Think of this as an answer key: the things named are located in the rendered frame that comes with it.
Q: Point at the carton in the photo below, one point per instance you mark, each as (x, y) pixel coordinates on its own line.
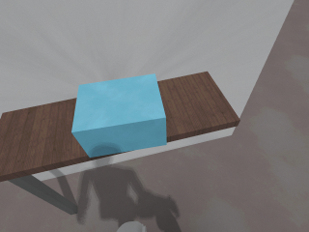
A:
(119, 115)

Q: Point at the left robot thigh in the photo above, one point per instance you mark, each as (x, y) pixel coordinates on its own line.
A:
(132, 226)

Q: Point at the table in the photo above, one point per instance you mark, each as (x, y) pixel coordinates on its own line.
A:
(38, 138)

